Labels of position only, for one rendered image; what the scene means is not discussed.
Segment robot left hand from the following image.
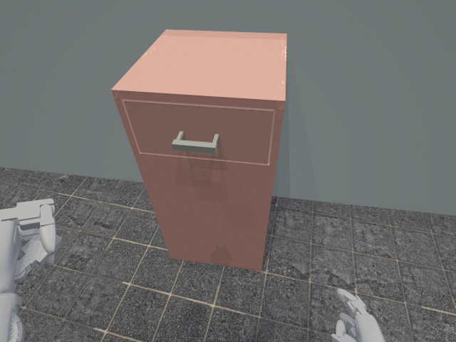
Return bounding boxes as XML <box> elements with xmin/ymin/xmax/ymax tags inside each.
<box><xmin>0</xmin><ymin>198</ymin><xmax>62</xmax><ymax>294</ymax></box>

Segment cabinet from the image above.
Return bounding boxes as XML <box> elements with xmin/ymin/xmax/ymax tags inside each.
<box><xmin>111</xmin><ymin>29</ymin><xmax>287</xmax><ymax>271</ymax></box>

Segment drawer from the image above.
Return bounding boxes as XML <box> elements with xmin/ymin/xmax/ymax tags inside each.
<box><xmin>124</xmin><ymin>99</ymin><xmax>274</xmax><ymax>164</ymax></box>

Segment handle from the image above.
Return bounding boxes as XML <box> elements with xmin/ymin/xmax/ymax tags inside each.
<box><xmin>172</xmin><ymin>131</ymin><xmax>219</xmax><ymax>154</ymax></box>

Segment robot right hand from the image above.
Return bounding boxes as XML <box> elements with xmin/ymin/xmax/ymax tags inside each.
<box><xmin>331</xmin><ymin>289</ymin><xmax>385</xmax><ymax>342</ymax></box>

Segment robot left forearm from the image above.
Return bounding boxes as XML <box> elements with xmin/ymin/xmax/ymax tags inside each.
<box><xmin>0</xmin><ymin>293</ymin><xmax>24</xmax><ymax>342</ymax></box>

